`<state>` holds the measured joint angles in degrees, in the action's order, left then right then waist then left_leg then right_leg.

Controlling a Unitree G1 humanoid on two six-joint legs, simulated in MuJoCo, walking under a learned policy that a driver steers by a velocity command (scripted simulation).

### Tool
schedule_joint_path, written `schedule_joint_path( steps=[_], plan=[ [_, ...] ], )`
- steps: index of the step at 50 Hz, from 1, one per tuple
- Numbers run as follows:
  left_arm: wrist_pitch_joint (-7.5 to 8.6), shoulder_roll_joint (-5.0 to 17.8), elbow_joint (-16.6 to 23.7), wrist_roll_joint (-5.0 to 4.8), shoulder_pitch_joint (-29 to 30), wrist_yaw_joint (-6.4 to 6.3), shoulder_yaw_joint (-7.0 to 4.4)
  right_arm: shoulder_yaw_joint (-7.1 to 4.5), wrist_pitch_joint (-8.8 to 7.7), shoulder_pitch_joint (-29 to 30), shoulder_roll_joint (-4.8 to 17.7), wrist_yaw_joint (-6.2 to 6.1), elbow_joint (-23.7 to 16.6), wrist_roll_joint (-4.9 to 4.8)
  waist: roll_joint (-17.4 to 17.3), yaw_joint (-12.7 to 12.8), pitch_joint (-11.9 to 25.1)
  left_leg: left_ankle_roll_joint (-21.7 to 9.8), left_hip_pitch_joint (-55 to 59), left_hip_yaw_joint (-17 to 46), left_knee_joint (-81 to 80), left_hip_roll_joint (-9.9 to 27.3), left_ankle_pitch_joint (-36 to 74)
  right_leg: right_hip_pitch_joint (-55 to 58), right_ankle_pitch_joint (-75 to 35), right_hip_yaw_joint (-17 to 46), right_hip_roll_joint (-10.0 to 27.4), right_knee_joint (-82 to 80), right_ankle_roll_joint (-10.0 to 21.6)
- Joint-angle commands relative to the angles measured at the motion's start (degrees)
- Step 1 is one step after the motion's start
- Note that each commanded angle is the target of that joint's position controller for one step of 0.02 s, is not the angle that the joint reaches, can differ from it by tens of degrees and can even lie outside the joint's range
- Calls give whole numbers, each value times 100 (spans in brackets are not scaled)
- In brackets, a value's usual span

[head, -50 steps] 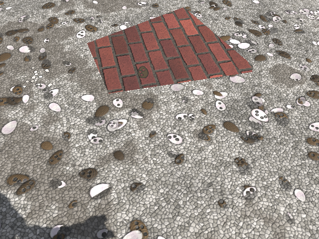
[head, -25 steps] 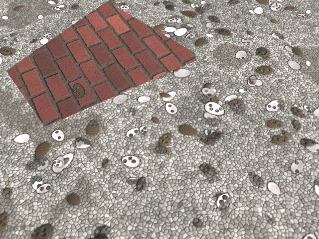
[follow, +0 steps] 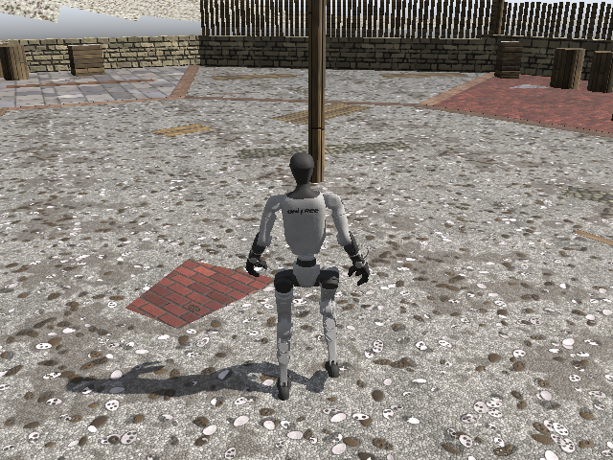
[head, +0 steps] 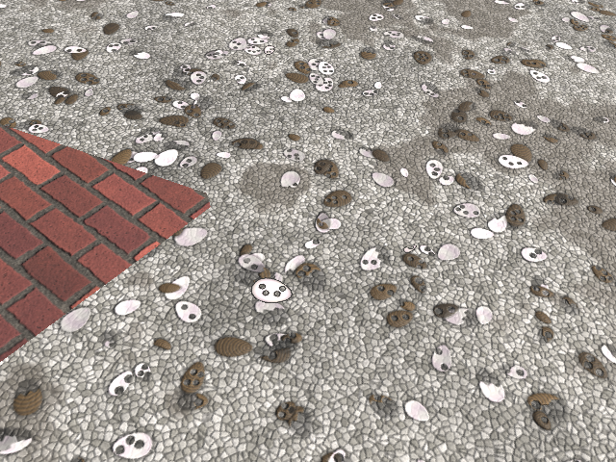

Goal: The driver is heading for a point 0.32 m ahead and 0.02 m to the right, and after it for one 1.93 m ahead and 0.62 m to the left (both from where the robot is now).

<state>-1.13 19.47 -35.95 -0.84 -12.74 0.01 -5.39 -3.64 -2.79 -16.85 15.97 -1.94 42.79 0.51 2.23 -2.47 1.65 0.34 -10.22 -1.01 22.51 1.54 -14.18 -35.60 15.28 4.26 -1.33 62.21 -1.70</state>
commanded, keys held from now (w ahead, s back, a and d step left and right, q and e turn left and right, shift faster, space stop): w+e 0.20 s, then w+q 0.64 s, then q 0.16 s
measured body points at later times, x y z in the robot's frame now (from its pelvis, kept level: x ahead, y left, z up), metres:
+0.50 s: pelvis +0.21 -0.10 +0.00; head +0.23 -0.12 +0.45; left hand +0.34 +0.15 -0.10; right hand +0.27 -0.40 -0.12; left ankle +0.27 +0.06 -0.66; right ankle +0.17 -0.18 -0.75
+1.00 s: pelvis +0.49 -0.08 -0.01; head +0.54 -0.07 +0.44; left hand +0.61 +0.21 -0.10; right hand +0.66 -0.34 -0.11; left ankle +0.52 -0.02 -0.75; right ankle +0.50 -0.25 -0.66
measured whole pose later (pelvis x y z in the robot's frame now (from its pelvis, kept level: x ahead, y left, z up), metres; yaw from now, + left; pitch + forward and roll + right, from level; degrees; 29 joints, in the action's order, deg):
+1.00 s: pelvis +0.49 -0.08 -0.01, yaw +10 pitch +2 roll +0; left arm 5.4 17.3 -39.1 0.5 -8.6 -0.6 -2.7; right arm -4.0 -2.4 -13.5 17.4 1.3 38.8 -0.3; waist 0.6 -1.3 -4.7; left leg -5.9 -17.4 1.8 24.4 -7.5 -8.3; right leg -31.6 22.8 4.6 3.5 66.1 -2.8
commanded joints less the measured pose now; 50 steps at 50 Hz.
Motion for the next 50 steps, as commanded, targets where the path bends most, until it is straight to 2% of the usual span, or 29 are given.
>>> schedule_joint_path(
  steps=[1, 5, 10, 11, 12, 13, 14, 15, 16, 17, 18, 19, 20, 21, 23, 26, 30, 34, 37, 39, 40, 41, 42, 43, 44, 45, 46, 47, 50],
  plan=[
    [161, 189, 637, -32, 730, 62, -18, -209, -121, -86, 874, -8, -295, 16, -1009, -214, -439, -890, 793, 1090, -1349, 1328, -530, -1283, -444, -57, 328, -172, -137],
    [209, 42, 768, -39, 1069, 172, 62, -279, -130, -164, 1094, 54, -196, -30, -1029, -315, -534, -899, 782, 443, -1392, 1409, 101, -784, -732, -282, 479, -1312, -129],
    [210, 66, 862, -71, 1269, 303, 90, -376, -94, -241, 1320, 146, -28, -200, -988, -282, -691, -790, 789, -66, -1200, 1600, 485, 39, -333, -667, 459, -2280, 255],
    [220, 54, 855, -59, 1205, 305, 94, -378, -75, -312, 1333, 171, 42, -244, -967, -213, -670, -797, 707, -68, -1072, 1654, 917, 423, -139, -722, 359, -2492, 396],
    [238, 96, 778, -41, 870, 290, 50, -368, -61, -282, 1360, 191, 102, -274, -929, 71, -516, -768, 581, -169, -702, 1640, 1964, 1132, -144, -857, 143, -2817, 569],
    [247, 291, 532, -42, 92, 259, -85, -314, -57, -253, 1264, 200, 161, -294, -714, 544, -101, -645, 355, -498, 228, 1435, 3133, 2346, -518, -962, -93, -3293, 763],
    [224, 651, 280, -34, -817, 184, -260, -204, -97, -339, 1027, 200, 160, -225, -444, 979, 527, -416, -409, -820, 1554, 1139, 3106, 3927, -639, -690, -25, -3239, 902],
    [232, 1390, 230, 44, -1447, 74, -370, 52, -187, -465, 418, 251, -215, 9, 1138, 984, 1343, 68, -2725, -862, 3996, 399, -47, 5981, 62, 2159, 1816, -3545, 1703],
    [302, 1203, 266, 50, -1495, 71, -285, 13, -317, -309, 615, 243, -133, -158, 1115, 1069, 2006, 71, -3305, 283, 5193, -32, -1847, 5826, 392, 3843, 2540, -4450, 2173],
    [385, 877, 204, 81, -1238, 108, -155, -126, -363, 51, 1053, 268, -235, -370, 688, 1074, 1224, -37, -3722, 553, 5477, 246, -1520, 5255, 290, 2939, 2368, -4478, 1897],
    [420, 648, 128, 59, -985, 112, -83, -106, -364, 263, 995, 269, -282, -383, 580, 895, 698, -137, -3711, 464, 5276, 486, -1083, 4573, 118, 2118, 2114, -4480, 1683],
    [456, 425, 98, 52, -663, 127, 1, -108, -344, 312, 940, 256, -215, -246, 321, 695, 285, -148, -3506, 487, 4896, 662, -663, 3928, -455, 1482, 1834, -4574, 1499],
    [498, 248, 90, 83, -340, 134, 53, -130, -256, 175, 885, 251, -155, -192, 428, 460, 103, -147, -3220, 521, 4654, 785, -228, 3455, -457, 1082, 1629, -4864, 1391],
    [558, 253, 78, 115, -179, 130, 43, -120, -176, -12, 799, 265, -87, -230, 600, 316, 19, -97, -2877, 572, 4611, 795, 31, 3044, -616, 898, 1625, -5108, 1419],
    [698, 100, -38, 130, -106, 125, 57, -114, -45, -114, 638, 268, 34, -242, 301, 210, -224, -30, -2853, 687, 4477, 674, 327, 2830, -1675, 194, 1460, -5254, 1316],
    [765, 192, -240, 193, -150, 59, 12, -96, -10, 208, 474, 240, -86, -212, 85, 197, -432, 77, -3188, 858, 3674, 493, 1123, 2871, -2121, -382, 1434, -5424, 1249],
    [760, 318, -433, 135, -275, -34, -14, 2, -65, 921, 273, 383, -293, -167, -9, 440, -682, -30, -2867, 348, 2132, 340, 2175, 2946, -2196, -1050, 1327, -5652, 1024],
    [618, 481, -715, 53, -676, -83, -76, 68, -85, 1566, 191, 550, -651, -180, -120, 661, -878, -275, -3163, 67, 1367, 258, 1908, 3873, -2850, -1288, 1608, -5384, 958],
    [447, 696, -757, 27, -646, -160, -130, -18, -61, 1499, 388, 636, -841, -181, 154, 445, -498, -561, -2684, -409, 1274, -149, 1052, 4438, -5351, -1501, 1672, -4469, 814],
    [342, 857, -727, 23, -576, -219, -157, -195, -5, 675, 731, 603, -753, -197, 372, -61, 102, -839, -1523, -620, 1342, -548, 490, 4416, -6734, -1564, 1614, -3079, 709],
    [338, 863, -685, -13, -430, -240, -138, -361, 13, -213, 1036, 519, -586, -202, 236, -594, 544, -1080, -82, -468, 911, -678, 808, 3722, -6266, -1658, 1417, -1814, 548],
    [418, 499, -581, 129, -632, -234, -2, -484, 97, -859, 1498, 384, -473, -198, -668, -684, 1109, -1448, 1708, 1102, 889, 302, 978, 2177, -3112, -1616, 993, 35, 327],
    [609, -144, -306, 161, -1122, -101, 232, -504, 18, -605, 1800, 396, -621, -202, -1781, -49, 1826, -2760, 3393, 4663, 67, 1688, -152, -180, 1815, -620, -349, 2015, 0],
    [812, 465, -242, -23, -393, -1, 108, -375, -19, -615, 1291, 397, -707, -143, -926, -494, 1903, -2505, 3368, 4683, -418, 1662, 18, -726, 1698, 375, -84, 2283, 107],
    [892, 583, -52, -163, 32, 36, 92, -309, -64, -291, 1087, 383, -746, -96, -603, -385, 1066, -2207, 2608, 3706, -412, 1510, 944, -851, 1259, 332, 160, 1925, 202],
    [914, 476, -55, -57, 121, -11, 114, -280, -93, 84, 1006, 387, -798, -122, 52, -72, 509, -2015, 1666, 2991, -344, 1248, 2234, -643, 1004, 231, 383, 1428, 172],
    [867, 519, -87, 111, 95, -63, 70, -250, -85, 364, 888, 359, -860, -126, 187, 120, 238, -1942, 975, 2468, -358, 1108, 3213, -333, 883, 137, 524, 1062, 83],
    [786, 545, -89, 145, -22, -67, 52, -235, -75, 485, 879, 323, -916, -52, -85, 285, 151, -1991, 393, 2245, -407, 1022, 3881, 66, 864, 143, 570, 956, -15],
    [586, 267, -143, 179, -158, -118, 130, -262, -32, 619, 966, 225, -843, -71, -229, 454, 122, -1782, -397, 1560, -452, 603, 4536, 409, 499, -101, 490, -194, -300]
  ],
)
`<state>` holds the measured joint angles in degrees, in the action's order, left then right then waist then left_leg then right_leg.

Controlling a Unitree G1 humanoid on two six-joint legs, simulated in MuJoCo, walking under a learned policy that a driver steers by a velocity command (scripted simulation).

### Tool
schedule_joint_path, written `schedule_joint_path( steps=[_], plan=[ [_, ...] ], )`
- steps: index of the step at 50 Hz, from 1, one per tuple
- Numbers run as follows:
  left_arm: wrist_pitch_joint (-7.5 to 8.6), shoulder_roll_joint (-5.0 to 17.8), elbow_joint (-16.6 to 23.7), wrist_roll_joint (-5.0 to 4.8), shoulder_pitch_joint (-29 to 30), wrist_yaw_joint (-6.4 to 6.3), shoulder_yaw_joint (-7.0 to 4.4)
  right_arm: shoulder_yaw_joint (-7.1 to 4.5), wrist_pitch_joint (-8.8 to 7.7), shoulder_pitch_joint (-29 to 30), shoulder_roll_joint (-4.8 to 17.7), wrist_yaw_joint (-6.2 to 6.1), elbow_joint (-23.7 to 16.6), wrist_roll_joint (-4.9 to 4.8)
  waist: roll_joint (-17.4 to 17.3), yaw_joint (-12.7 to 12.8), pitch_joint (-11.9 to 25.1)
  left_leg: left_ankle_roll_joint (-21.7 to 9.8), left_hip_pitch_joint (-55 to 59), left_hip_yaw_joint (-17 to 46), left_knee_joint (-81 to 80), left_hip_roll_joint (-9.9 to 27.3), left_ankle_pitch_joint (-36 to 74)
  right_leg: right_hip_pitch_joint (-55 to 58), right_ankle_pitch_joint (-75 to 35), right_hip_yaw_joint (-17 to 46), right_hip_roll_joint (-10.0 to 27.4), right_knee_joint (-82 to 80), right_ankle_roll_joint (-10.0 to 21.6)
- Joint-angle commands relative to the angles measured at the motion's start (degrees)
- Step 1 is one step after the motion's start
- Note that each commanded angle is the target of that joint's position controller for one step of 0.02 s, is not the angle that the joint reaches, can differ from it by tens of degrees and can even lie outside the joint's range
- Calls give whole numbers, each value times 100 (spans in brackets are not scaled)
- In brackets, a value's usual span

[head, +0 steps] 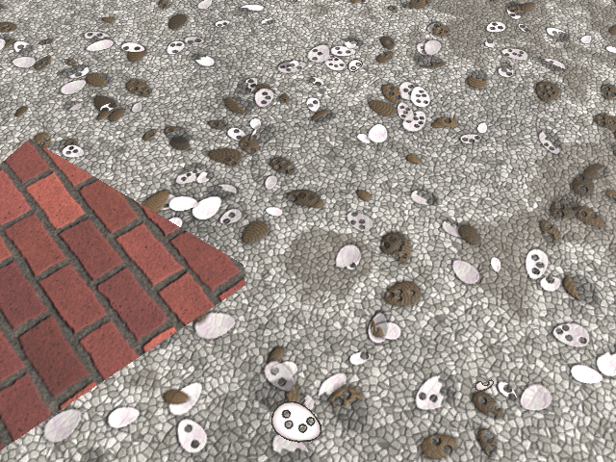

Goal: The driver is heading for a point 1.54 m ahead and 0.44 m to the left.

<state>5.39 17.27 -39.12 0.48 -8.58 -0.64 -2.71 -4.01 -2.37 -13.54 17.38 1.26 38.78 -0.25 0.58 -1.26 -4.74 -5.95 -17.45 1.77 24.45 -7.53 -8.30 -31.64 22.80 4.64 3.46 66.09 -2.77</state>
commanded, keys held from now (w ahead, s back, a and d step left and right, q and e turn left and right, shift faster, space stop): q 0.72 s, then no key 0.26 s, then w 0.02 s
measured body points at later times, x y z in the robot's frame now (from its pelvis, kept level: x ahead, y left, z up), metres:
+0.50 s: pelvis +0.14 -0.05 +0.00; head +0.18 -0.04 +0.45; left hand +0.21 +0.25 -0.09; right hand +0.37 -0.28 -0.10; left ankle +0.09 +0.08 -0.67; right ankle +0.24 -0.14 -0.74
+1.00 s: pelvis +0.13 -0.01 +0.00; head +0.14 +0.03 +0.45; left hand +0.11 +0.31 -0.11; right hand +0.41 -0.15 -0.07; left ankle +0.10 +0.07 -0.74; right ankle +0.22 -0.14 -0.70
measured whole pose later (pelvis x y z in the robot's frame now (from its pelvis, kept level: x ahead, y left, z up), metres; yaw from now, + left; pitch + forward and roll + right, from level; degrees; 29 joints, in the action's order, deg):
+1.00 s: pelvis +0.13 -0.01 +0.00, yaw +32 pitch +1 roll -1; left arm -1.6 17.0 -43.6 -0.4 -8.0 -1.0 -4.2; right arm -2.1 1.4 -9.5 14.8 -1.1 36.1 0.7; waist 1.6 -0.1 -1.7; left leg -2.9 -14.7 4.4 27.4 -3.5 -13.2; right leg -22.3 21.1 1.6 1.7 44.8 -4.7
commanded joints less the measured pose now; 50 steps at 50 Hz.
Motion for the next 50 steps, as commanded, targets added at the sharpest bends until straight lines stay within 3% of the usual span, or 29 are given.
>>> schedule_joint_path(
  steps=[1, 4, 7, 9, 11, 12, 13, 14, 15, 16, 17, 18, 20, 24, 28, 30, 32, 33, 34, 35, 36, 37, 38, 39, 40, 42, 45, 49, 50],
  plan=[
    [-101, 404, 210, 60, -447, -74, -102, -252, -31, 260, 905, -137, -411, -14, -129, 293, 810, -1060, 198, 1128, -565, 1374, 4074, 86, -520, -217, -105, -1037, -265],
    [-145, 328, 256, 37, -57, -57, -49, -285, 169, 189, 973, -258, -341, -99, -474, 126, 1184, -652, 48, 949, -294, 1050, 3490, 665, -1728, -269, -419, -2183, -327],
    [-170, 433, 365, -30, 394, 0, -74, -267, 308, 68, 909, -312, -295, -109, -654, -45, 1207, -467, 282, 1419, -35, 1113, 2481, 731, -1990, -96, -570, -2899, -288],
    [-148, 572, 400, -22, 436, 29, -143, -253, 350, 113, 848, -327, -333, -94, -742, -2, 1165, -390, 554, 1910, 259, 1193, 1920, 771, -1744, 90, -603, -3341, -190],
    [-69, 639, 340, 0, 155, 39, -213, -225, 349, 374, 763, -338, -433, -96, -862, 262, 1078, -190, 600, 2180, 689, 1072, 1386, 1246, -2218, 92, -516, -4125, 26],
    [-28, 816, 336, 71, -32, 3, -262, -157, 322, 333, 541, -328, -499, -55, -644, 304, 1253, 39, 353, 2017, 1285, 797, 712, 1957, -3066, 386, 25, -4382, 283],
    [-58, 1125, 421, 169, -110, -69, -299, -49, 289, -139, 178, -317, -530, 70, 528, 46, 1646, 370, -517, 1320, 2613, 174, -1924, 3131, -5212, 1497, 1301, -4146, 865],
    [-183, 1133, 262, 226, -363, -60, -328, -68, 298, -787, 409, -289, -546, -46, 1741, -190, 2040, 639, -1505, 828, 3721, -74, -3487, 3711, -5028, 3199, 2374, -4349, 1932],
    [-230, 825, 403, 94, -175, -49, -272, -213, 339, -836, 944, -293, -345, -62, 1047, -71, 1789, 863, -1722, 862, 4475, 317, -3077, 3435, -4014, 3086, 2145, -4455, 1955],
    [-281, 554, 453, 79, -59, -62, -200, -294, 431, -412, 1123, -315, -323, -99, 616, 73, 1448, 981, -1846, 712, 4800, 465, -2614, 3120, -3380, 2217, 1733, -4403, 1662],
    [-340, 481, 488, 75, 129, -69, -162, -306, 538, -262, 1046, -350, -310, -114, 396, 55, 1217, 1064, -1809, 608, 4848, 572, -2312, 2722, -2869, 1669, 1404, -4508, 1475],
    [-386, 515, 484, 51, 308, -88, -164, -299, 602, -139, 970, -368, -392, -102, 473, 34, 982, 1106, -1778, 534, 4771, 692, -2047, 2359, -2500, 1347, 1253, -4643, 1437],
    [-449, 579, 429, 106, 368, -133, -191, -213, 635, -108, 630, -345, -460, -123, 743, 27, 801, 1137, -1420, 169, 4309, 711, -1721, 1913, -2378, 643, 898, -4891, 1397],
    [-500, 682, 321, 70, 270, -171, -268, -139, 582, 178, 457, -295, -643, -69, 835, 201, 1103, 1096, -1123, 1, 3272, 958, -1598, 2288, -2783, 270, 1178, -4879, 1620],
    [-551, 869, 249, -4, 360, -116, -349, -147, 592, 222, 531, -181, -716, -66, 929, 226, 1155, 901, -493, -242, 2300, 1009, -1361, 2199, -2572, 6, 1353, -4878, 1598],
    [-565, 930, 192, -72, 377, -90, -372, -180, 607, 137, 571, -125, -720, -64, 922, 151, 1114, 740, -216, -361, 1690, 960, -1171, 2200, -2425, -84, 1414, -4731, 1479],
    [-590, 879, 104, -174, 384, -90, -371, -234, 605, -242, 577, -93, -572, -46, 768, -63, 1104, 443, 517, -543, 613, 749, -486, 1898, -1979, -386, 1261, -4261, 1105],
    [-606, 691, -36, -172, 111, -72, -340, -304, 598, -420, 750, -123, -529, -21, 282, -73, 963, 197, 1027, -101, 1, 869, 38, 1353, -1286, -749, 993, -3621, 658],
    [-612, 303, 87, 83, -9, -28, -229, -451, 582, -505, 1415, -235, -644, -3, -1563, 137, 867, -451, 1728, 2021, -392, 2373, 1655, -114, 677, -1425, 188, -1810, -16],
    [-570, 494, 394, 92, 637, -94, -284, -457, 472, -373, 1622, -200, -818, 190, -1721, -194, 834, -1422, 1105, 2980, -649, 2995, 1782, -795, 1583, -577, -403, -660, -129],
    [-568, 665, 394, 3, 820, -128, -347, -394, 353, -215, 1376, -179, -802, 249, -1182, -198, 785, -1307, 949, 2601, -746, 2705, 1246, -815, 1213, -190, -270, -157, -52],
    [-590, 717, 281, -50, 620, -147, -388, -324, 282, 111, 1157, -190, -784, 172, -978, 25, 700, -940, 899, 2089, -669, 2390, 1030, -809, 665, -118, -177, -102, 8],
    [-614, 685, 97, -19, 418, -185, -405, -258, 268, 346, 927, -215, -812, 70, -779, 116, 786, -671, 968, 1791, -569, 2153, 973, -734, 325, -105, -116, -142, -24],
    [-633, 687, 28, 21, 285, -195, -413, -186, 268, 477, 785, -243, -816, 9, -838, 171, 833, -608, 923, 1577, -510, 2038, 1370, -579, 51, -158, -137, -59, -97],
    [-627, 638, -3, 5, 219, -171, -404, -127, 272, 462, 689, -268, -805, 31, -876, 209, 938, -612, 863, 1436, -464, 1950, 1752, -329, -122, -196, -183, 60, -153],
    [-620, 531, -35, -66, 181, -134, -361, -78, 264, 393, 599, -294, -750, 80, -813, 191, 1048, -638, 1022, 1254, -414, 1864, 2015, -144, -321, -225, -202, -203, -219],
    [-621, 359, 4, -72, 382, -89, -259, -75, 285, 319, 622, -313, -662, 81, -849, 52, 971, -620, 1212, 1281, -363, 1832, 1720, 124, -392, -215, -123, -1350, -245],
    [-611, 420, 0, -102, 384, -26, -230, -86, 335, 342, 714, -245, -559, 107, -938, -71, 804, -759, 853, 1539, -345, 1897, 1308, 899, -56, -309, -149, -2359, -191],
    [-598, 424, -22, -109, 310, -10, -219, -64, 340, 309, 661, -228, -506, 86, -893, -79, 869, -761, 812, 1627, -428, 1869, 617, 1089, -93, -341, -161, -2640, -155]
  ],
)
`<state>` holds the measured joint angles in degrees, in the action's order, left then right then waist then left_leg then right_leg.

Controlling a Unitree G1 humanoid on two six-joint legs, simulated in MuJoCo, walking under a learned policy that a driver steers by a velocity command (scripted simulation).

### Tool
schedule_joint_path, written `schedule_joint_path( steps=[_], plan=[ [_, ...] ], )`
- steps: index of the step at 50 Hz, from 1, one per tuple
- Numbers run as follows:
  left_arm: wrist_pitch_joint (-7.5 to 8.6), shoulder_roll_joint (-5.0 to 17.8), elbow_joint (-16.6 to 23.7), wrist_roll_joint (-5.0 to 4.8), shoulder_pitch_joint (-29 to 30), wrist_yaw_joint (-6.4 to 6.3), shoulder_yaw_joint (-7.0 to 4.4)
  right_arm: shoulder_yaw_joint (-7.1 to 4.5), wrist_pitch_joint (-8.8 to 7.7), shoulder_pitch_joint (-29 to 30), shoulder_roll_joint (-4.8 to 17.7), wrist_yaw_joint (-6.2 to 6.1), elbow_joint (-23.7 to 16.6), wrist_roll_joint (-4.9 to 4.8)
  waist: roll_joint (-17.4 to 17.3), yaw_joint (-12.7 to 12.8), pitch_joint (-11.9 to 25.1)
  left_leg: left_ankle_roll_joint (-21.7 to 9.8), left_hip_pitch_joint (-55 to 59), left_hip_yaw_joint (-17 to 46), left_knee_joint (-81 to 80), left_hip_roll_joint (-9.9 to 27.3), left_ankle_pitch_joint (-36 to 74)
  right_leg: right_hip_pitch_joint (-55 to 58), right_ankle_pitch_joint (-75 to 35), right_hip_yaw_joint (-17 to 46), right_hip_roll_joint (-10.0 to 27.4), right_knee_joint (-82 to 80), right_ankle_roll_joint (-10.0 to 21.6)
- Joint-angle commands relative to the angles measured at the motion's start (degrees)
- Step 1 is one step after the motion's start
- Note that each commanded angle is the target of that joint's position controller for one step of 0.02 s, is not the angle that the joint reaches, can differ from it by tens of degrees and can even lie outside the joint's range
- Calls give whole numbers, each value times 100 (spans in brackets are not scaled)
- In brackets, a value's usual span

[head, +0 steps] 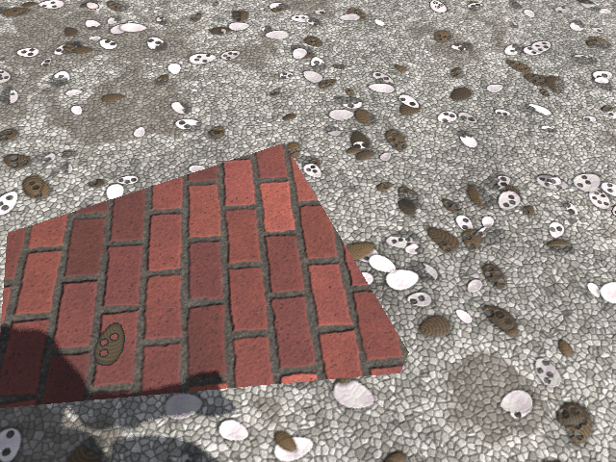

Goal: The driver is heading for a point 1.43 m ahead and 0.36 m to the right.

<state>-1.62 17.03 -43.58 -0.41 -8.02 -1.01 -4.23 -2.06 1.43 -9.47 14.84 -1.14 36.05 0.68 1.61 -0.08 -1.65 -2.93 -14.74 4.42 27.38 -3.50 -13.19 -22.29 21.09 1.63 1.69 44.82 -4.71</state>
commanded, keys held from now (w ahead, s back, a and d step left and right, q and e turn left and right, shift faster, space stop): w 0.68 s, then w+e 0.32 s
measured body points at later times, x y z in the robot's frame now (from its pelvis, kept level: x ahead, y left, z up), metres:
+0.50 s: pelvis +0.14 +0.03 -0.02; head +0.17 +0.05 +0.43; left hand +0.12 +0.32 -0.15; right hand +0.35 -0.22 -0.09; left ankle +0.22 +0.14 -0.74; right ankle -0.01 -0.13 -0.73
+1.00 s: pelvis +0.41 +0.03 -0.02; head +0.44 +0.02 +0.43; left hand +0.65 +0.22 -0.11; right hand +0.38 -0.26 -0.15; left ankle +0.22 +0.14 -0.74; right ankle +0.55 -0.09 -0.73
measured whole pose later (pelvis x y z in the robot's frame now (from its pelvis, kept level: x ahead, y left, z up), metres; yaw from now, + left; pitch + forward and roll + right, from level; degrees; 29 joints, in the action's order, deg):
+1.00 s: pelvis +0.41 +0.03 -0.02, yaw -7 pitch +3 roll +1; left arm 3.7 14.6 -38.8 -1.1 -3.3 4.2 -1.7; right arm -3.4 -3.0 -21.9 16.8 -0.8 47.5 -0.2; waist 1.3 -4.0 -1.6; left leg -0.2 8.4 -8.5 15.2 -1.1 -25.4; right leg -32.8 1.9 -2.5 0.1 31.5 5.0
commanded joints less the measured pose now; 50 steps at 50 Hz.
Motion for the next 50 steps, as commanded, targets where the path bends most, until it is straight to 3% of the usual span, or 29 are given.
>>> schedule_joint_path(
  steps=[1, 3, 4, 5, 6, 7, 8, 9, 11, 12, 16, 18, 20, 22, 23, 24, 25, 26, 27, 28, 29, 30, 33, 37, 43, 46, 48, 49, 50],
  plan=[
    [125, 423, 393, -28, 212, 52, -50, -233, -38, -110, 875, 28, -171, -36, -978, -191, 499, -1030, 418, 1463, -838, 1400, 115, 346, -18, -118, -34, -860, 94],
    [213, 373, 271, -31, -10, 101, -32, -231, -27, -84, 959, 40, -73, -117, -903, -39, 230, -878, -62, 1620, -965, 1219, -1625, 922, -481, -425, -256, -1772, 306],
    [272, 394, 210, -14, -158, 104, -31, -208, -54, -127, 913, 38, -35, -100, -793, 22, 186, -738, -323, 1643, -886, 1083, -2020, 1274, -450, -351, -227, -1941, 460],
    [337, 489, 149, -3, -489, 86, -39, -148, -105, -35, 740, 43, -56, -55, -597, 155, 242, -553, -745, 1553, -505, 922, -2153, 1750, -308, 91, 164, -2002, 701],
    [394, 847, 40, 14, -848, 65, -110, -84, -189, 83, 474, 65, -191, -10, 92, 171, 222, -238, -1452, 730, 376, 408, -1970, 2095, 363, 895, 794, -2252, 1113],
    [445, 1146, -121, 29, -1192, 104, -221, -96, -288, 330, 465, 61, -342, -78, 1071, 297, 65, 70, -2001, -288, 1526, -144, -1615, 2024, 1536, 2293, 1477, -3075, 1726],
    [501, 1058, -91, 72, -1180, 104, -201, -211, -370, 686, 835, 42, -441, -177, 1184, 497, -453, 160, -2685, -227, 2320, 111, -1900, 1967, 1676, 3143, 2019, -3549, 2093],
    [549, 892, -96, 81, -1159, 60, -151, -288, -426, 667, 939, 52, -416, -238, 925, 447, -566, 163, -3053, -14, 2968, 315, -1846, 2071, 1583, 3128, 2037, -3575, 2106],
    [603, 742, -89, -41, -1091, 19, -101, -279, -492, 471, 763, 131, -323, -195, 662, 331, -494, 159, -3512, 0, 3130, 567, -1183, 2552, 1053, 2502, 1732, -3547, 1850],
    [602, 695, -94, -48, -1113, 8, -81, -262, -530, 572, 665, 171, -324, -167, 528, 367, -444, 172, -3465, -83, 2908, 663, -839, 2617, 577, 2096, 1560, -3607, 1720],
    [536, 770, -84, -55, -1079, 39, -102, -117, -614, 845, 231, 325, -357, -147, 660, 455, -194, 332, -1864, -640, 1393, 501, 49, 1784, -922, 733, 942, -3606, 1457],
    [528, 952, -115, -98, -1226, 78, -150, -136, -594, 890, 345, 354, -387, -185, 670, 482, -202, 333, -1349, -709, 953, 434, 225, 1555, -1006, 679, 1052, -3604, 1499],
    [522, 1050, -145, -159, -1241, 97, -177, -183, -575, 748, 510, 354, -386, -221, 649, 345, -253, 214, -960, -666, 616, 450, 455, 1456, -964, 748, 1259, -3564, 1470],
    [505, 1048, -166, -164, -1159, 101, -162, -289, -553, 185, 707, 309, -215, -206, 546, -39, -107, 37, -63, -772, 327, 313, 554, 1264, -1683, 559, 1221, -3062, 1291],
    [510, 901, -188, -130, -1187, 103, -106, -409, -534, -482, 909, 257, -11, -211, 391, -364, 236, -105, 785, -799, 237, 228, 465, 1094, -2396, 290, 996, -2232, 1141],
    [527, 602, -135, -44, -1182, 102, 5, -527, -524, -1352, 1190, 190, 170, -190, -58, -771, 823, -335, 1975, -197, 172, 742, 208, 481, -2282, -103, 644, -733, 882],
    [604, 42, 148, -25, -1522, 79, 186, -635, -506, -1922, 1866, 171, 225, -41, -1873, -674, 1587, -1245, 3303, 2743, -733, 2318, -1450, -1267, -54, -393, -244, 1638, 440],
    [703, 493, 129, -119, -1304, 67, 78, -501, -567, -1826, 1445, 218, 228, -90, -1602, -700, 1500, -1390, 2981, 3975, -1521, 2479, -2326, -1881, 962, 421, -249, 2582, 480],
    [755, 801, 220, -242, -1046, 112, -19, -380, -607, -1371, 1172, 233, 198, -114, -1336, -524, 753, -1212, 2463, 3246, -1502, 2447, -2308, -2326, 603, 426, 106, 2865, 641],
    [775, 767, 229, -228, -825, 123, -2, -322, -624, -1071, 989, 244, 158, -97, -922, -392, 411, -1089, 1927, 2547, -1500, 2187, -1655, -2219, 111, 305, 353, 2732, 729],
    [772, 664, 207, -112, -696, 122, -2, -271, -626, -830, 831, 266, 164, -71, -583, -269, 137, -975, 1480, 1961, -1591, 1880, -975, -2110, -287, 267, 502, 2410, 743],
    [739, 600, 197, -79, -787, 137, -12, -253, -652, -673, 800, 262, 157, -23, -783, -86, 120, -931, 1137, 1621, -1706, 1761, -498, -1809, -601, 299, 644, 2184, 721],
    [600, 426, 102, -52, -835, 167, 16, -253, -744, -594, 756, 243, 242, -59, -635, 82, 50, -1000, 773, 932, -2011, 1558, 474, -1598, -1054, 193, 678, 1815, 578],
    [544, 275, 310, -23, -138, 184, 78, -282, -754, -797, 857, 167, 449, -55, -454, -85, -203, -936, 859, 181, -2173, 1497, 1113, -1949, -2059, 152, 618, 522, 371],
    [617, 151, 685, -101, 866, 365, 161, -320, -706, -1224, 1000, 101, 788, -81, -339, -474, -444, -720, 1347, -636, -2204, 1636, 1419, -1739, -2918, -28, 280, -942, 573],
    [637, 171, 890, -95, 1113, 496, 159, -335, -592, -1311, 1016, 76, 903, -111, -343, -474, -458, -606, 2024, -826, -1828, 1809, 2171, -1864, -2440, -163, 140, -1255, 779],
    [630, 309, 955, -69, 927, 544, 93, -373, -509, -1215, 1167, 21, 875, -104, -554, -279, -149, -464, 2318, -1002, -1139, 1817, 4198, -1377, -1838, -497, -169, -1259, 980],
    [605, 471, 917, -63, 570, 537, 7, -397, -455, -1178, 1267, -22, 844, -95, -711, -71, 175, -382, 2432, -1088, -506, 1785, 5309, -893, -1512, -668, -383, -1191, 1100],
    [583, 710, 759, -68, -174, 505, -131, -395, -389, -1108, 1305, -68, 798, -84, -729, 338, 634, -253, 2257, -1257, 549, 1650, 5914, 75, -1483, -792, -629, -1311, 1258]
  ],
)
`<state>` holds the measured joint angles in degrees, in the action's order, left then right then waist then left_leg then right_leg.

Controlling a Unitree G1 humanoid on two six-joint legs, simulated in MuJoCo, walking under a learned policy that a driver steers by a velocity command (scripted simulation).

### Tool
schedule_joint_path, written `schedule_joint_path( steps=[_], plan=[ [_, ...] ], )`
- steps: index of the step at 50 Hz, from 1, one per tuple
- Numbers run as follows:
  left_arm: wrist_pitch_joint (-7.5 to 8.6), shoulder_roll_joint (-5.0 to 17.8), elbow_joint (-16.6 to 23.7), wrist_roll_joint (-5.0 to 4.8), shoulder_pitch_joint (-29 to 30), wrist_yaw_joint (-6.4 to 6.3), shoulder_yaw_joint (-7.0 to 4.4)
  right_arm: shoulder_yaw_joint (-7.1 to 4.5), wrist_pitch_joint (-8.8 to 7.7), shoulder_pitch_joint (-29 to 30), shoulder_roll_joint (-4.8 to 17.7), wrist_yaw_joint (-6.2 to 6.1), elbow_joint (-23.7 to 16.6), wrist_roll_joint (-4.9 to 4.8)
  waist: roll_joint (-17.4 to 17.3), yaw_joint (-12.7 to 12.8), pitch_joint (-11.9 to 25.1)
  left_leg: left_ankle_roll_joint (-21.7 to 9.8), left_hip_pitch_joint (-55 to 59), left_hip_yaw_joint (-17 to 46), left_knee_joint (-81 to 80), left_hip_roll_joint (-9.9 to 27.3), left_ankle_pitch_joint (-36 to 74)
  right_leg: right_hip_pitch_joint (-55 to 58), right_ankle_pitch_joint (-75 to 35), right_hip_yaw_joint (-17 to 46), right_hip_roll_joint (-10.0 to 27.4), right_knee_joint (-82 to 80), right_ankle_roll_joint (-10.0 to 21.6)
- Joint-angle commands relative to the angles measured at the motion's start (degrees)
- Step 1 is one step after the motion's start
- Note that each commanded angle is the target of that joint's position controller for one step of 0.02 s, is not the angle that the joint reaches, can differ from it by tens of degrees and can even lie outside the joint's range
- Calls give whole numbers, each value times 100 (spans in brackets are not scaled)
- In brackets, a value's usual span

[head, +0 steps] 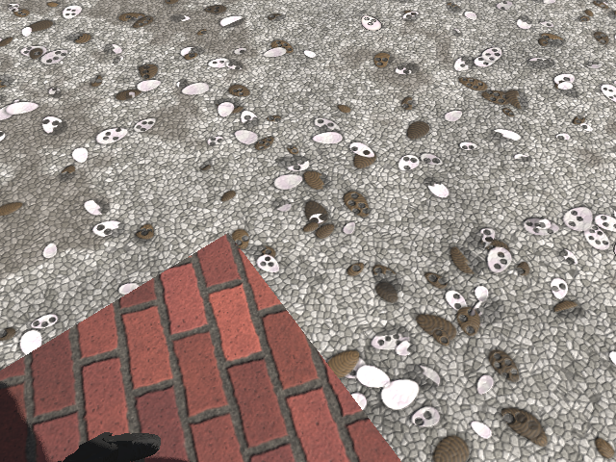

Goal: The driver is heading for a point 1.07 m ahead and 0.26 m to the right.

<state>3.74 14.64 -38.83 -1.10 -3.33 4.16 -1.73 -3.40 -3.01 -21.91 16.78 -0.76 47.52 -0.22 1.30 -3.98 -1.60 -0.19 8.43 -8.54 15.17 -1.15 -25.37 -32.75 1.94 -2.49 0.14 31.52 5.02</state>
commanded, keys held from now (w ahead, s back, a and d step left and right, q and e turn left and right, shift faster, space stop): w+e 0.80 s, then w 0.20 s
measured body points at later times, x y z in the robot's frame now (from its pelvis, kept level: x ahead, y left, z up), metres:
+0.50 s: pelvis +0.31 +0.00 +0.00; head +0.33 +0.00 +0.45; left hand +0.42 +0.28 -0.11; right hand +0.46 -0.29 -0.06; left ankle +0.45 +0.09 -0.72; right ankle +0.16 -0.09 -0.72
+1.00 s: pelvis +0.54 -0.11 +0.00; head +0.57 -0.14 +0.45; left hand +0.87 -0.06 -0.06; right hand +0.37 -0.35 -0.13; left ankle +0.45 +0.09 -0.72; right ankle +0.59 -0.26 -0.72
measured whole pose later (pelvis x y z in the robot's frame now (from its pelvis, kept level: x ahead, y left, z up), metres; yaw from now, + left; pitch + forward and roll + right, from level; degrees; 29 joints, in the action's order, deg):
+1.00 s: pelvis +0.54 -0.11 +0.00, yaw -33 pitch +2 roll +2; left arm 1.9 14.8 -33.2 -0.8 -2.0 3.0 -2.3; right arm -3.9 -3.4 -22.2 17.7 0.0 49.9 -1.8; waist 1.1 -5.2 -2.6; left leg 3.1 5.8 -11.6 18.9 2.9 -24.6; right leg -29.2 6.2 -1.2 1.0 31.7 5.1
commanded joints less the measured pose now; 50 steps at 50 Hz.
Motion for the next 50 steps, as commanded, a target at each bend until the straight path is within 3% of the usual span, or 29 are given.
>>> schedule_joint_path(
  steps=[1, 2, 3, 4, 5, 6, 8, 10, 12, 15, 18, 21, 23, 24, 25, 26, 27, 28, 29, 31, 32, 33, 35, 36, 40, 43, 45, 48, 50],
  plan=[
    [13, 1275, 107, -17, -1571, -100, -542, -228, 62, 164, 1094, -164, -437, 22, -492, 1203, 1132, -317, -1178, -22, 3210, 1252, 6395, 2824, 229, 148, -280, -103, 547],
    [0, 1922, 92, 0, -2075, -165, -693, 22, -71, -463, 373, -72, -721, 169, 891, 868, 1972, 99, -3873, 111, 5605, 351, 2247, 5386, 881, 3086, 1341, -65, 1615],
    [22, 1583, 112, -41, -2192, -180, -589, 78, -307, -297, 448, 28, -695, 121, 799, 993, 2716, 110, -4862, 1305, 6531, -298, -742, 6042, 1582, 5219, 1913, -1107, 2026],
    [24, 1266, 84, 12, -2027, -204, -492, -42, -445, 388, 842, 112, -893, -147, 503, 1136, 1928, -3, -5430, 1617, 6681, 92, -325, 5559, 1677, 4369, 1708, -1331, 1617],
    [31, 1160, 128, 5, -1667, -225, -456, -5, -531, 729, 819, 119, -1035, -181, 100, 972, 1225, -82, -5432, 1519, 6247, 352, 184, 4626, 1316, 3620, 1497, -1419, 1399],
    [19, 1039, 204, 12, -1298, -238, -407, -13, -553, 885, 764, 77, -1045, -43, -320, 727, 708, -58, -5199, 1425, 5714, 544, 475, 3684, 740, 3069, 1271, -1553, 1261],
    [33, 900, 360, 105, -924, -269, -360, -67, -443, 683, 789, 51, -1064, 78, -10, 333, 447, 96, -4485, 1445, 5203, 736, 704, 2588, -214, 2588, 985, -1788, 1287],
    [48, 922, 329, 65, -867, -316, -371, -38, -316, 566, 633, 35, -1027, 121, 51, 215, 364, 278, -4260, 1292, 4735, 761, 840, 1993, -535, 2180, 818, -1922, 1282],
    [55, 1079, 259, 42, -1006, -382, -414, 23, -257, 929, 483, 7, -1163, 150, 91, 304, 189, 443, -4257, 1168, 3986, 692, 1365, 1610, -763, 1861, 661, -1966, 1210],
    [-5, 1165, 137, -16, -1265, -453, -445, 100, -299, 1680, 303, 34, -1319, 129, 194, 625, 140, 479, -3829, 1116, 2480, 410, 2669, 1401, -206, 1588, 324, -1824, 859],
    [-71, 1209, 7, -57, -1594, -486, -459, 69, -361, 2149, 409, 107, -1427, 7, 322, 826, 188, 463, -3533, 1204, 1744, 177, 3076, 1668, 317, 1952, 447, -1610, 744],
    [-123, 1142, -26, -59, -1661, -513, -452, -45, -423, 2120, 657, 165, -1445, -31, 467, 707, 230, 278, -3375, 1431, 1340, 164, 2576, 2251, 607, 2548, 681, -1079, 596],
    [-157, 1052, 15, -25, -1533, -507, -436, -143, -467, 1586, 776, 153, -1315, -38, 577, 371, 340, 30, -2649, 1312, 1083, 159, 2229, 2264, 466, 2684, 614, -582, 428],
    [-144, 803, 55, 6, -1550, -484, -349, -227, -495, 1037, 943, 113, -1237, 29, 437, 93, 756, -207, -1662, 1477, 1027, 453, 2104, 2028, 419, 2446, 321, 222, 242],
    [-126, 396, 142, 121, -1732, -465, -207, -306, -482, 225, 1255, 59, -1184, 92, -416, -139, 1581, -543, -212, 2533, 1074, 1515, 1718, 1313, 1650, 1843, -127, 1899, 9],
    [-74, 328, 354, -109, -2357, -465, -156, -397, -394, -103, 1587, 110, -951, 122, -2431, 202, 1981, -1425, 1047, 5324, 393, 2593, 46, -661, 3286, 1227, -633, 3588, -253],
    [-86, 953, 168, -158, -2253, -494, -273, -278, -372, 158, 1002, 140, -1099, 29, -1471, 70, 1417, -1282, 658, 5361, 137, 2495, -904, -1209, 2943, 1386, -176, 4242, -357],
    [-121, 1167, 237, -109, -1654, -489, -345, -199, -333, 339, 715, 111, -1129, 22, -921, -64, 808, -1041, 90, 4337, 151, 2241, -533, -1312, 2409, 1229, -5, 4386, -405],
    [-149, 1075, 290, -48, -1393, -491, -342, -155, -310, 575, 632, 109, -1135, 74, -514, 23, 470, -944, -517, 3603, 75, 1985, 345, -1127, 2020, 1105, 171, 4261, -459],
    [-156, 899, 370, 2, -1174, -429, -357, -104, -319, 667, 460, 96, -1030, 121, -642, 131, 77, -813, -1271, 2534, -93, 1577, 1783, -741, 1654, 1082, 453, 3813, -473],
    [-192, 774, 401, -60, -1297, -407, -344, -112, -328, 760, 482, 91, -971, 109, -900, 271, 158, -895, -1292, 2355, -240, 1551, 1706, -693, 1549, 957, 480, 3698, -515],
    [-232, 701, 370, -60, -1275, -414, -336, -114, -346, 774, 421, 91, -932, 71, -772, 251, 139, -909, -1369, 2097, -384, 1456, 1791, -679, 1481, 890, 514, 3671, -513],
    [-285, 582, 524, -42, -1041, -394, -290, -167, -378, 763, 581, 87, -823, 34, -737, 264, -12, -1089, -1431, 1825, -565, 1633, 2180, -889, 1315, 864, 606, 3276, -611],
    [-277, 576, 537, 0, -914, -386, -294, -174, -374, 682, 555, 85, -755, 31, -560, 208, -64, -1042, -1304, 1518, -521, 1545, 2700, -1025, 1153, 859, 572, 3081, -619],
    [-216, 449, 645, -19, -434, -269, -231, -235, -300, 711, 813, 47, -599, 41, -480, 106, -54, -949, -1118, 797, -598, 1517, 2972, -842, 60, 609, 578, 1803, -594],
    [-149, 286, 811, -10, 141, -179, -149, -244, -245, 381, 915, 54, -368, -37, -389, -93, -244, -918, -1042, 516, -652, 1542, 2983, -510, -211, 359, 431, 932, -451],
    [-126, 323, 919, -28, 366, -133, -149, -266, -196, 215, 1002, 81, -223, -109, -415, -93, -351, -900, -769, 465, -606, 1676, 3182, -416, 20, 275, 345, 560, -309],
    [-121, 586, 961, 36, 188, -111, -267, -316, -107, 206, 1216, 72, -89, -199, -633, 245, -101, -782, -355, 293, 118, 1785, 5262, 317, 735, -24, -8, 174, 10],
    [-157, 1047, 542, 50, -1296, -194, -536, -255, -55, 259, 1162, 19, -59, -184, -572, 1090, 785, -488, -992, -110, 1964, 1456, 6079, 2626, 261, -169, -346, -278, 323]
  ],
)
